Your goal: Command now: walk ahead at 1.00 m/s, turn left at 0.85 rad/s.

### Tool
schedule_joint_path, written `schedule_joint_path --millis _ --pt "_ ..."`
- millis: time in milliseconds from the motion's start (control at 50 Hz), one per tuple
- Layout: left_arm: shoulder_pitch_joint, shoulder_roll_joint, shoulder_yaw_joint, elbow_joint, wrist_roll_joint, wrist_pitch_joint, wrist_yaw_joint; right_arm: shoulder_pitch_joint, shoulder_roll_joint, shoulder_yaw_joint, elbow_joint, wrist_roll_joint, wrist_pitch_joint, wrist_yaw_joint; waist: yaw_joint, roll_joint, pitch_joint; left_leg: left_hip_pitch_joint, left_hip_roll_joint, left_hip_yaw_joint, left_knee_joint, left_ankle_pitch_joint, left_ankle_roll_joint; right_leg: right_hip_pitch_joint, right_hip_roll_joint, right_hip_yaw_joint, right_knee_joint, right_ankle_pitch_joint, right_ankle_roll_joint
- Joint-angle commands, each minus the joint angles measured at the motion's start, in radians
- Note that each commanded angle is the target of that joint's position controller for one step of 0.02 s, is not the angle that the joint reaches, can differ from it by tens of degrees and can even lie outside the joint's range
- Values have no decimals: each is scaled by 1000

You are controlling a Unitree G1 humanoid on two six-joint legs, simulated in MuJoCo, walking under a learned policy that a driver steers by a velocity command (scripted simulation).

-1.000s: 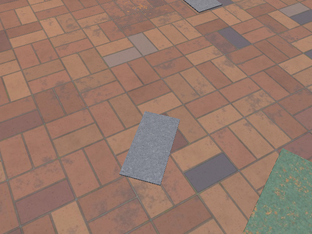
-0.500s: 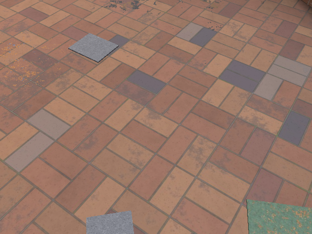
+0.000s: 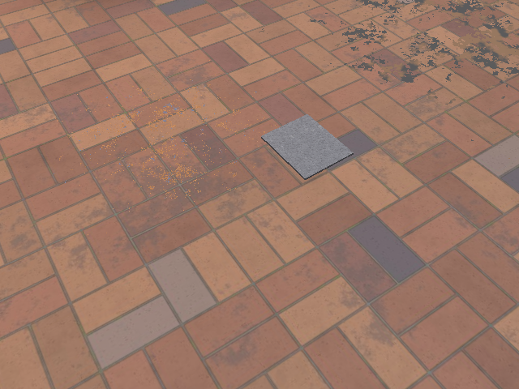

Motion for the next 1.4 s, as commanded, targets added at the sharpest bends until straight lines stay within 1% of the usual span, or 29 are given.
schedule_joint_path --millis 20,80,140,160,180,200,220,260,340,420,500,540,580,600,620,640,680,780,920,1000,1020,1040,1060,1080,1100,1120,1160,1300,1400 --pt "-135 34 -7 -71 0 -35 2 -89 38 35 -102 3 -7 30 -75 -89 134 64 12 39 -194 152 26 -159 -209 -13 -200 513 -48" --pt "-77 108 5 -54 -1 -27 14 -131 18 39 -109 3 -11 37 -80 -82 112 237 -99 163 -360 175 80 -64 -213 -82 -112 1046 -16" --pt "-123 209 33 -82 14 26 35 205 -78 0 -19 6 -12 10 -273 -155 -91 600 -194 147 -361 -9 142 -23 -273 -56 381 1446 -20" --pt "-153 209 34 -101 21 39 30 414 -128 -31 50 3 -14 -12 -349 -119 -181 862 -209 80 -419 -74 173 -157 -263 -34 698 1275 -30" --pt "-173 137 25 -101 19 36 11 385 -187 -67 56 33 3 -39 -309 76 -139 1008 -138 -79 -494 -149 201 -420 -67 -25 1117 322 2" --pt "-59 51 -8 -223 12 14 -1 259 -327 -83 -1 -11 19 -41 -117 260 -238 1235 129 -677 -633 -128 402 -840 41 107 1456 -177 59" --pt "-166 105 -12 -253 17 -13 3 291 -297 -89 -34 0 22 -48 -201 44 -315 1239 171 -855 -803 -306 432 -925 2 289 1440 -90 42" --pt "-232 94 -24 -260 20 -25 6 250 -189 -64 16 8 -3 -66 -98 -129 -24 877 118 -720 -885 -232 328 -871 -102 297 1172 -15 35" --pt "-226 60 -39 -257 55 53 0 179 -123 -34 4 19 -58 -65 1 -124 61 466 -42 -461 -912 -39 288 -642 -159 262 894 -66 87" --pt "-457 1 -66 -349 21 51 -22 196 -134 -46 2 21 -72 -53 -71 -57 103 356 -128 -391 -950 50 218 -526 -121 209 505 311 91" --pt "-500 43 -55 -364 1 41 -20 243 -157 -60 14 29 -72 -52 -117 -6 46 531 -84 -442 -873 260 155 -421 -64 228 298 424 59" --pt "-391 99 -32 -332 1 37 -6 225 -187 -68 9 22 -69 -60 -62 -5 -27 619 -80 -464 -720 461 113 -279 -17 240 251 303 43" --pt "-22 186 13 -247 4 29 27 148 -202 -67 -4 11 -78 -52 149 -41 -213 500 -141 -400 -266 500 65 128 -54 251 282 109 15" --pt "178 245 33 -213 34 24 48 133 -36 -22 -38 2 -91 -58 187 -240 -329 312 -209 -314 94 -153 68 348 -312 516 243 -265 4" --pt "28 317 47 -237 54 29 38 277 25 8 -103 58 -86 -55 15 -557 -408 47 -261 -202 298 -424 43 403 -525 1155 -45 -525 -90" --pt "-120 191 35 -272 43 37 31 198 -62 5 -56 19 -62 -66 19 -293 -225 -31 -155 -175 335 -283 48 234 -464 1082 -69 -645 -111" --pt "-160 87 9 -243 37 42 20 96 -91 -6 -59 -5 -40 -38 11 -85 -63 8 -76 -130 244 -178 29 21 -372 704 -34 -280 -92" --pt "-76 38 -4 -122 -1 -2 -4 -31 -3 26 -147 -12 9 11 -35 -127 48 -31 3 -101 177 -89 10 -113 -301 299 -107 162 -45" --pt "-18 90 6 -55 11 -17 2 -262 2 51 -221 -6 6 41 -30 -68 171 73 -53 112 -260 102 64 -90 -219 -63 -178 657 10" --pt "13 190 16 -40 -2 18 30 9 -21 38 -112 -36 -24 15 -181 -134 10 534 -226 119 -438 12 119 -65 -269 -48 245 1412 -9" --pt "-20 186 10 -48 -8 21 30 209 -44 21 -33 -38 -35 -3 -262 -149 -76 758 -200 27 -541 121 151 -133 -273 -35 468 1311 -31" --pt "-30 146 5 -56 -14 24 18 285 -97 0 15 -46 -38 -28 -267 -77 -124 959 -98 -80 -605 236 163 -296 -160 -47 809 645 -24" --pt "151 -7 -31 -103 -48 32 12 204 -198 -18 -29 -58 -40 -46 -100 166 -354 1322 331 -530 -433 957 295 -624 -33 69 1303 -305 9" --pt "72 165 -2 -82 -74 -12 11 234 -162 -25 -75 23 -40 -55 -229 0 -585 1336 325 -652 -580 782 351 -646 5 428 1324 -274 1" --pt "-18 160 10 -112 -115 -14 19 166 -152 -21 -52 19 -54 -48 -187 -54 -425 1180 311 -520 -645 692 346 -679 -35 406 1260 -223 13" --pt "-63 126 6 -121 -106 -8 33 88 -116 -17 -32 34 -76 -42 -118 -134 -220 950 267 -415 -713 599 297 -692 -94 347 1141 -152 32" --pt "-20 97 19 -72 -79 34 44 -8 -24 5 -21 23 -103 -43 -28 -124 -79 658 207 -249 -804 570 234 -563 -152 319 1048 -74 58" --pt "-114 -3 19 -129 -47 75 22 -116 2 2 3 6 -83 -98 7 16 -11 502 51 137 -872 575 105 -538 -136 201 674 291 79" --pt "-228 6 17 -197 -38 85 -33 -64 -49 -13 18 26 -24 -124 -58 11 -34 725 126 165 -767 568 88 -596 -106 133 433 367 37"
